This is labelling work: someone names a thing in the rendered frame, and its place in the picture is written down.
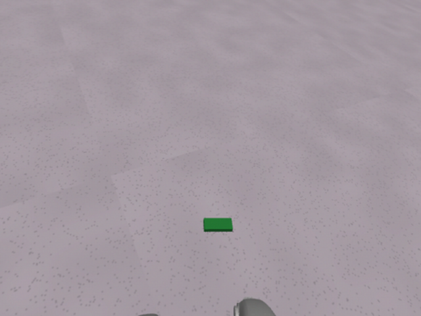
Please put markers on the small box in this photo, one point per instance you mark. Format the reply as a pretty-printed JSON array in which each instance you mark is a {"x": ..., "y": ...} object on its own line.
[{"x": 217, "y": 224}]

